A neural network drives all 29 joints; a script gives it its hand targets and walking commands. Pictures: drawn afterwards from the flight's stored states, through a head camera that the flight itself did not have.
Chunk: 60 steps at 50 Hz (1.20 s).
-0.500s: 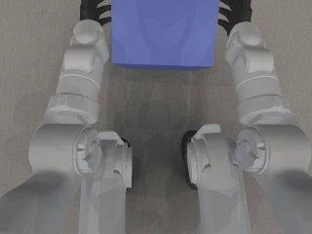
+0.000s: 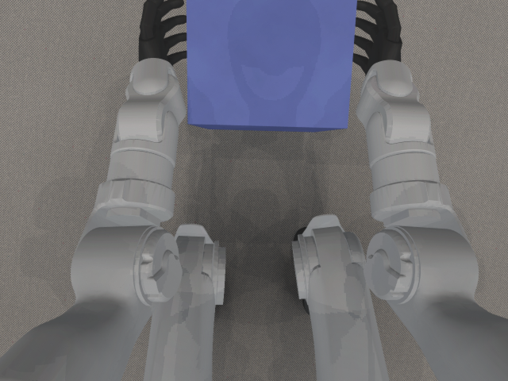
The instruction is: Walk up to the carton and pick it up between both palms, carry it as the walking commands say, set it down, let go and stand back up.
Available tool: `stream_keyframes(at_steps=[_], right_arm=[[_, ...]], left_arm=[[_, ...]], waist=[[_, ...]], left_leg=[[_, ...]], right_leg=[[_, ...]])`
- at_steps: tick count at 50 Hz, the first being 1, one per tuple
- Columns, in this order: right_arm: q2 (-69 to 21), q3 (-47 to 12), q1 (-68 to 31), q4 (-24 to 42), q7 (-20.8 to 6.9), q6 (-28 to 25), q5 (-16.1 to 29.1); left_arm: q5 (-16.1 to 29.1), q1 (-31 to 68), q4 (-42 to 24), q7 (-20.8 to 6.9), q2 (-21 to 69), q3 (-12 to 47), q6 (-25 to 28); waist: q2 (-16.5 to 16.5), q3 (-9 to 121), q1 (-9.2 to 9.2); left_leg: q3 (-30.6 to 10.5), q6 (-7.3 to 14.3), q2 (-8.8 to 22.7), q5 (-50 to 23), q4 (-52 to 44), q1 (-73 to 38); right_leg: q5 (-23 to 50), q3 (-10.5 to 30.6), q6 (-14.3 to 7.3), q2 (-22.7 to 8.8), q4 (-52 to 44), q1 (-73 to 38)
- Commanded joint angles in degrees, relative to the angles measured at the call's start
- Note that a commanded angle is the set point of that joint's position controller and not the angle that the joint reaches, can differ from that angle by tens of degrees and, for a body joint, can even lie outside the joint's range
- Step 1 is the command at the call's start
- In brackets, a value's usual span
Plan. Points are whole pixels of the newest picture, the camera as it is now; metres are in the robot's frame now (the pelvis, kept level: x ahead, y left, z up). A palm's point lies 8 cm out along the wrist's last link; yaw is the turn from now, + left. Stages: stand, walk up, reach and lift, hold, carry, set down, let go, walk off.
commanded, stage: reach and lift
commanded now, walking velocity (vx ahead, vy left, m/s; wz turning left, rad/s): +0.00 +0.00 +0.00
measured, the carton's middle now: (265, 73) +0.53 -0.04 -0.20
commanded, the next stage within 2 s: none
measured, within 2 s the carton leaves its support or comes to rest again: neither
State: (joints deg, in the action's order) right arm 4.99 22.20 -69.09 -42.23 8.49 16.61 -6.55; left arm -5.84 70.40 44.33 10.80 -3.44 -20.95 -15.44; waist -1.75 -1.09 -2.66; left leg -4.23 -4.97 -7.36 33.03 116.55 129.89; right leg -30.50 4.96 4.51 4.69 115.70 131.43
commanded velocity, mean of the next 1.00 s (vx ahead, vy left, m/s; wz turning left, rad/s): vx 0.00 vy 0.00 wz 0.00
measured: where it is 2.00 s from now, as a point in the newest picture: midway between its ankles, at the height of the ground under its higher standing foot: (256, 292)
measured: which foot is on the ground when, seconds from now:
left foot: down 0.00-1.00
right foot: down 0.00-1.00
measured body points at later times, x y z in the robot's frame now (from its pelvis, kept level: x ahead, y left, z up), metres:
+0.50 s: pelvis +0.00 +0.00 +0.05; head +0.29 -0.02 +0.39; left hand +0.53 +0.10 -0.04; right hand +0.50 -0.19 -0.04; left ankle +0.10 +0.13 -0.38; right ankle +0.11 -0.14 -0.38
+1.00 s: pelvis +0.00 +0.00 +0.10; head +0.25 -0.02 +0.47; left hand +0.50 +0.11 +0.03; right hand +0.48 -0.18 +0.03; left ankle +0.10 +0.13 -0.38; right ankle +0.11 -0.14 -0.38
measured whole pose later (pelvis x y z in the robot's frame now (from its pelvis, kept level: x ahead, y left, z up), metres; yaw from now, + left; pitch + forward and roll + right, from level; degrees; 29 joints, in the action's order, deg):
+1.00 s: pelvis +0.00 +0.00 +0.10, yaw -1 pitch +42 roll +1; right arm -2.1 25.8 -58.3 -42.4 11.6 18.6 -13.2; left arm -13.5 58.9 43.5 11.7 3.3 -25.7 -17.9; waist -1.6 10.4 -2.2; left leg -6.0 -4.5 -8.3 30.4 98.9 110.6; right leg -28.1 6.5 4.6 6.0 98.0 112.0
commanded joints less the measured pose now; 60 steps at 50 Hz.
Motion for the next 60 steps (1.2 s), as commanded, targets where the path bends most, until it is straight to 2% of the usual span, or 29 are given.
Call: stream_keyframes(at_steps=[1,8,20,32,60], right_arm=[[-56.3,-28.8,-35.1,3.1,-19.3,-0.8,7.3],[-57.0,-27.2,-33.4,0.4,-19.7,-0.9,5.4],[-59.9,-25.0,-32.2,-0.8,-19.6,0.7,3.7],[-62.2,-25.4,-30.3,-0.8,-19.8,1.0,2.9],[-66.5,-25.0,-21.9,-2.3,-19.5,0.6,1.4]], left_arm=[[6.8,36.7,-4.1,-17.3,58.0,28.0,1.1],[4.0,34.1,-1.4,-17.4,59.4,25.9,0.7],[2.8,33.4,0.2,-18.4,60.1,23.1,-0.4],[1.6,30.3,0.0,-19.0,63.3,23.4,-1.3],[0.5,22.3,1.4,-19.2,66.7,24.0,-0.8]], waist=[[0.1,74.6,-2.0],[-0.1,71.4,-1.85],[1.0,67.6,-1.1],[1.1,71.2,-0.91],[0.5,66.2,-0.56]], left_leg=[[10.2,2.5,-3.9,-19.9,-9.9,-35.9],[9.9,2.5,-3.9,-17.8,-12.8,-36.3],[10.4,2.8,-4.2,-12.3,-17.6,-35.7],[9.8,2.5,-4.5,-14.7,-21.9,-41.8],[8.0,2.6,-4.6,-13.4,-32.9,-51.8]], right_leg=[[22.1,-10.8,-2.1,3.6,-9.2,-42.9],[19.6,-10.9,-2.3,3.7,-11.8,-41.9],[14.8,-10.2,-2.2,4.3,-17.3,-46.1],[16.4,-10.5,-2.1,4.7,-21.0,-49.5],[14.6,-9.4,-2.2,4.9,-31.9,-59.2]])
